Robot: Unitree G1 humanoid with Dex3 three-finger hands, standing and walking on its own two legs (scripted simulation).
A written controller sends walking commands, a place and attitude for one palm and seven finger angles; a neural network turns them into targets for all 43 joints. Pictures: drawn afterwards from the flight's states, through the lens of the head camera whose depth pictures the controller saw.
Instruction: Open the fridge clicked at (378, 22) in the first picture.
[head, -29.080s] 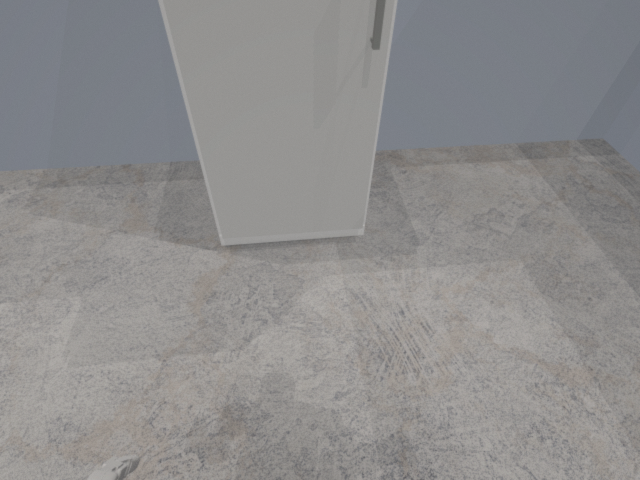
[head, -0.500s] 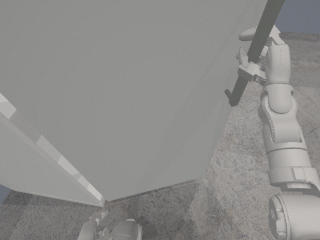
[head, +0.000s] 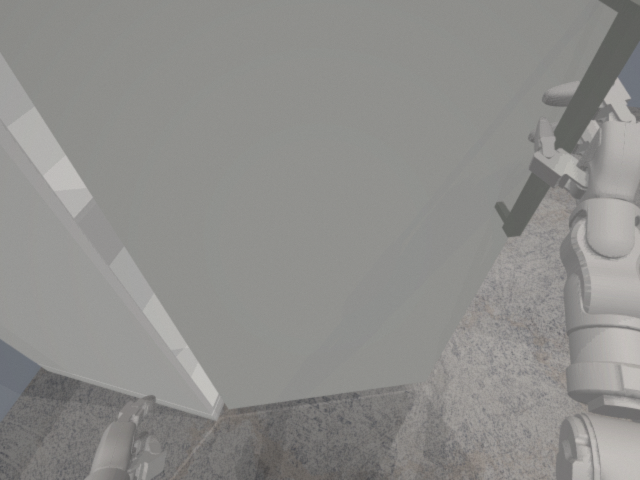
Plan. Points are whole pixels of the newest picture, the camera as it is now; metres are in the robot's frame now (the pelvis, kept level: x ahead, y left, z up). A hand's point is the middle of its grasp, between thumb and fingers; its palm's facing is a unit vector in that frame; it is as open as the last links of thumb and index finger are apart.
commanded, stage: loosen the grip on the handle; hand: right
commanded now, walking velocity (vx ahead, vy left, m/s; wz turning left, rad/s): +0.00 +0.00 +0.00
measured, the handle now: (551, 136) +0.45 -0.23 +0.21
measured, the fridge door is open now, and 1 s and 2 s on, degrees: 67 67 67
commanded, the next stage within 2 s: slip the hand off the handle in 0.58 s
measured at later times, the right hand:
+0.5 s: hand (555, 159) +0.42 -0.23 +0.21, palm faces +0.29 +0.94 -0.17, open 13.8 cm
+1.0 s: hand (604, 159) +0.41 -0.27 +0.21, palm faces +0.37 +0.92 -0.16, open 14.7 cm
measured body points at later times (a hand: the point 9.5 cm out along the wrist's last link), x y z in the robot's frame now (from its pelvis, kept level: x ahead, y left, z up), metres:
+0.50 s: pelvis -0.01 -0.01 +0.00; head +0.01 -0.01 +0.45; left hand +0.07 +0.25 -0.12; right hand +0.39 -0.27 +0.21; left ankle +0.04 +0.11 -0.73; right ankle +0.02 -0.12 -0.73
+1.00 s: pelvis +0.04 +0.00 +0.00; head +0.06 +0.01 +0.45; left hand +0.19 +0.25 -0.10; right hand +0.39 -0.32 +0.22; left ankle +0.05 +0.11 -0.73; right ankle +0.02 -0.12 -0.73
